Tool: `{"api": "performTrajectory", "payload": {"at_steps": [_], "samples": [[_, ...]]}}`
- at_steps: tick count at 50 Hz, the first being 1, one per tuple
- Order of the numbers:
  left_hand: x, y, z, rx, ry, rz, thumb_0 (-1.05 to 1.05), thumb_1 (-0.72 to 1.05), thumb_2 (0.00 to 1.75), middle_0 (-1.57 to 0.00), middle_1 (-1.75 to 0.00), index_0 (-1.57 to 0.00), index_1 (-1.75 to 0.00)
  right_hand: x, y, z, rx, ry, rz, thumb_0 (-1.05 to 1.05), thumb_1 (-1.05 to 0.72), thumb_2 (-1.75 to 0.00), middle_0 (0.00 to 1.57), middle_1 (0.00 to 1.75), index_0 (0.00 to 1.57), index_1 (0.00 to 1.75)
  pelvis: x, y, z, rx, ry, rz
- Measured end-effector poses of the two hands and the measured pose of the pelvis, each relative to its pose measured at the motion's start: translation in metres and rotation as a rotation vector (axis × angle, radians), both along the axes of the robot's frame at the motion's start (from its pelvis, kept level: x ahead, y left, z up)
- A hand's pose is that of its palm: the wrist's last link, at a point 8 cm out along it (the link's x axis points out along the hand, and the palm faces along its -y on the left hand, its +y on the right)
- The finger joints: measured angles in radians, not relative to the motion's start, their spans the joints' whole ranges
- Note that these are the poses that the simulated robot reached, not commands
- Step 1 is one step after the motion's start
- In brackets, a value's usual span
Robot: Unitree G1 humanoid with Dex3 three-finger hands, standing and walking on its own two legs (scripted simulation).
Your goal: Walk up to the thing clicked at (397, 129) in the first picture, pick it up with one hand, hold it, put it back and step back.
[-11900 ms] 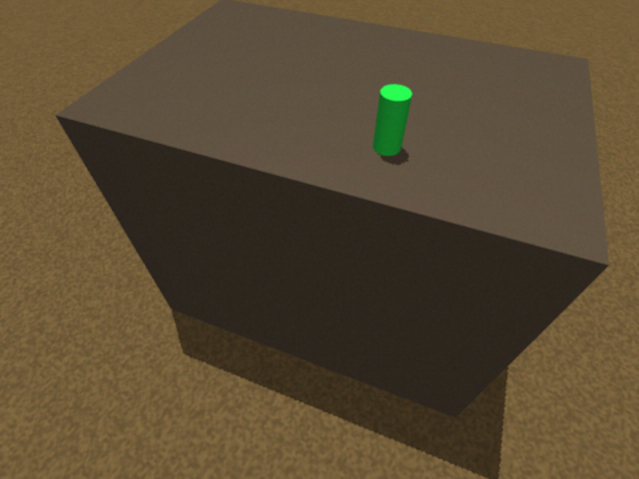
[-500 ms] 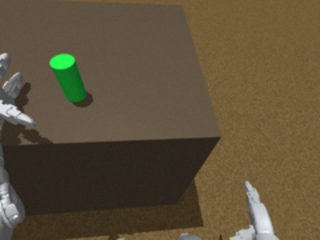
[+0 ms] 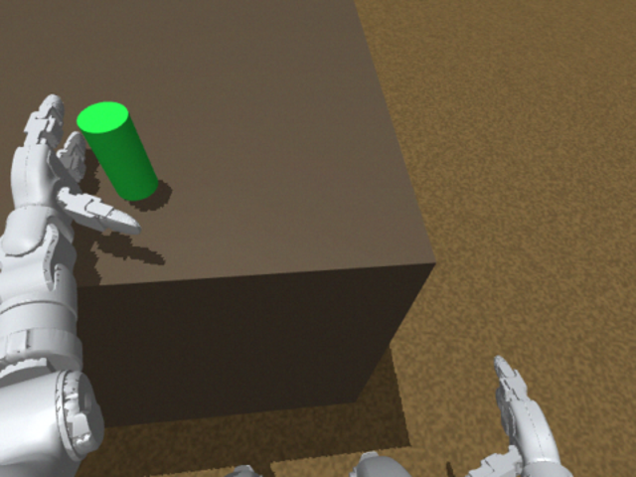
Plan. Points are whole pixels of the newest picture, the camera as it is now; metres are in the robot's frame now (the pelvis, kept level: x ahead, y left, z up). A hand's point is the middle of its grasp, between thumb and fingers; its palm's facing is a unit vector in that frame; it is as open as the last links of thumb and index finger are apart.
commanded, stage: close in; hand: left
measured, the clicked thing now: (122, 154) +0.48 +0.20 +0.12
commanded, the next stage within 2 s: rest palm in 0.08 s
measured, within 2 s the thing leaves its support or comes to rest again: leaves its support in 1.44 s
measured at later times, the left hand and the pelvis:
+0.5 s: hand (137, 176) +0.45 +0.18 +0.12, palm faces +0.14 -0.99 +0.02, open 17.4 cm; pelvis -0.01 -0.01 +0.00, yaw +0 degrees
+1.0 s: hand (131, 161) +0.48 +0.19 +0.12, palm faces +0.15 -0.99 +0.01, open 9.7 cm; pelvis -0.01 +0.00 +0.00, yaw -1 degrees
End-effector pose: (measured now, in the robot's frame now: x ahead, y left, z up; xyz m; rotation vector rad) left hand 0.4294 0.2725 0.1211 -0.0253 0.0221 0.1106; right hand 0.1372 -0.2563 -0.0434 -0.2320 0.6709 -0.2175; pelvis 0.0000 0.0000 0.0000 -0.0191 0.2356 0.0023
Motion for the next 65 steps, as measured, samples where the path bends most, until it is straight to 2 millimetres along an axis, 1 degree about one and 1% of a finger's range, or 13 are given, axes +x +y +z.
{"api": "performTrajectory", "payload": {"at_steps": [11, 16, 23, 28, 37, 44, 47, 54, 59, 65], "samples": [[0.001, -0.021, -0.001, 0.004, 0.009, -0.005, -0.02, -0.58, 0.02, -0.05, -0.03, -0.07, -0.02, -0.004, -0.007, 0.002, -0.001, -0.004, -0.010, -0.01, 0.52, -0.05, 0.05, 0.05, 0.06, 0.05, -0.002, -0.004, -0.001, 0.003, -0.009, -0.001], [0.001, -0.030, 0.000, -0.001, 0.006, 0.005, -0.02, -0.59, 0.02, -0.08, -0.03, -0.09, -0.03, -0.007, -0.011, 0.003, 0.000, -0.007, -0.021, -0.01, 0.52, -0.05, 0.05, 0.05, 0.06, 0.05, -0.005, -0.005, -0.001, 0.005, -0.015, -0.003], [-0.003, -0.038, -0.005, 0.003, 0.012, 0.021, -0.02, -0.61, 0.02, -0.12, -0.05, -0.12, -0.05, -0.011, -0.013, 0.006, -0.006, -0.015, -0.033, -0.01, 0.51, -0.05, 0.05, 0.05, 0.05, 0.05, -0.008, -0.006, -0.001, 0.008, -0.019, -0.006], [-0.002, -0.036, -0.003, 0.001, -0.001, 0.035, -0.02, -0.60, 0.06, -0.24, -0.15, -0.25, -0.14, -0.010, -0.010, 0.010, -0.008, -0.030, -0.030, -0.02, 0.51, -0.05, 0.05, 0.05, 0.05, 0.05, -0.009, -0.006, -0.001, 0.008, -0.023, -0.005], [0.010, -0.025, -0.002, 0.010, 0.011, 0.053, -0.02, -0.53, 0.19, -0.51, -0.37, -0.53, -0.35, -0.015, -0.011, 0.008, -0.024, -0.015, -0.036, -0.01, 0.51, -0.04, 0.05, 0.05, 0.05, 0.05, -0.012, -0.003, -0.003, 0.005, -0.005, -0.004], [0.017, -0.026, 0.001, 0.015, 0.012, 0.034, -0.02, -0.40, 0.35, -0.72, -0.56, -0.73, -0.55, -0.018, -0.007, 0.002, -0.015, 0.008, -0.037, -0.01, 0.51, -0.05, 0.05, 0.05, 0.05, 0.05, -0.012, -0.001, -0.004, 0.002, 0.005, -0.006], [0.020, -0.029, -0.001, 0.014, 0.021, 0.034, -0.02, -0.33, 0.44, -0.82, -0.66, -0.83, -0.65, -0.017, -0.007, 0.000, -0.012, 0.014, -0.038, -0.01, 0.50, -0.05, 0.05, 0.05, 0.05, 0.05, -0.011, 0.000, -0.004, 0.002, 0.010, -0.008], [0.022, -0.027, -0.005, 0.018, 0.010, 0.039, -0.01, -0.13, 0.64, -1.01, -0.87, -1.05, -0.86, -0.018, -0.008, -0.001, -0.010, 0.028, -0.048, -0.01, 0.50, -0.05, 0.05, 0.05, 0.05, 0.05, -0.008, 0.000, -0.005, 0.003, 0.022, -0.013], [0.020, -0.026, -0.005, 0.014, 0.000, 0.027, -0.01, -0.12, 0.82, -0.95, -0.97, -0.99, -0.95, -0.015, -0.005, -0.004, 0.005, 0.040, -0.041, -0.01, 0.50, -0.05, 0.05, 0.05, 0.05, 0.05, -0.005, 0.000, -0.005, 0.002, 0.022, -0.014], [0.019, -0.026, -0.005, 0.016, 0.008, 0.021, -0.01, -0.02, 1.10, -0.87, -1.07, -0.90, -1.06, -0.010, -0.002, -0.004, 0.017, 0.034, -0.036, -0.01, 0.51, -0.05, 0.05, 0.05, 0.05, 0.05, -0.003, 0.000, -0.004, 0.002, 0.020, -0.012]]}}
